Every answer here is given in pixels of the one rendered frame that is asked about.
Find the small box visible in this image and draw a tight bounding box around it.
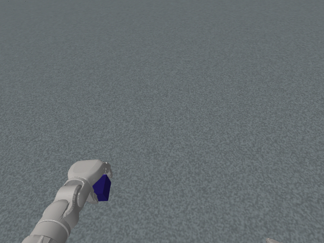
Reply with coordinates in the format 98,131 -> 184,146
92,174 -> 111,201

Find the left robot hand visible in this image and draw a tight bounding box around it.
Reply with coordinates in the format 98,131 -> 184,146
68,159 -> 112,204

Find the left robot arm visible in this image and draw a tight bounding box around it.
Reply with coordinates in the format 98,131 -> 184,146
22,177 -> 91,243

